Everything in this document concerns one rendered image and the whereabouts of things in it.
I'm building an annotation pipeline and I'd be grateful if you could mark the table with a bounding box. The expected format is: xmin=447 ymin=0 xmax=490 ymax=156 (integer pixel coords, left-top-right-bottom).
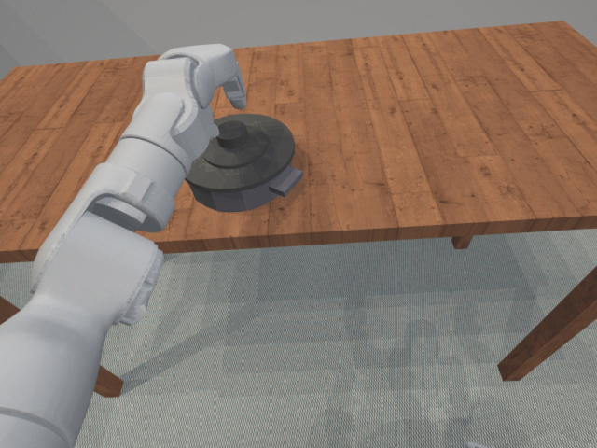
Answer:
xmin=0 ymin=21 xmax=597 ymax=398

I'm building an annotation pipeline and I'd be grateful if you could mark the left robot forearm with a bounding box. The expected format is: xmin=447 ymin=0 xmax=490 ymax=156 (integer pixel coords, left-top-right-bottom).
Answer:
xmin=30 ymin=51 xmax=215 ymax=294

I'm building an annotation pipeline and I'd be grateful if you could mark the lid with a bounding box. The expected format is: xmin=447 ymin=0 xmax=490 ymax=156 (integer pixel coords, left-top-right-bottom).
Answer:
xmin=185 ymin=114 xmax=295 ymax=193

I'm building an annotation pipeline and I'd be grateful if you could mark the knob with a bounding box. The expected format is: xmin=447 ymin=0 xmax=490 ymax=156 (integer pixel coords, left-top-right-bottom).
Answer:
xmin=216 ymin=120 xmax=248 ymax=149

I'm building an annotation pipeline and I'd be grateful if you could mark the pot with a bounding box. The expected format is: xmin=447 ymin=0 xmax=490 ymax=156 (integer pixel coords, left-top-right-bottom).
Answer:
xmin=188 ymin=162 xmax=303 ymax=212

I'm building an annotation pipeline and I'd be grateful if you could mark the left robot upper arm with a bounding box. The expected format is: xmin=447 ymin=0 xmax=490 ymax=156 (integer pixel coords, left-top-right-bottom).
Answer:
xmin=0 ymin=211 xmax=164 ymax=448

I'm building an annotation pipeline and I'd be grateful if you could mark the robot left hand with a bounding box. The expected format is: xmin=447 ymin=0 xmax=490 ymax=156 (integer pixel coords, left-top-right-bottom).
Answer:
xmin=157 ymin=44 xmax=246 ymax=140

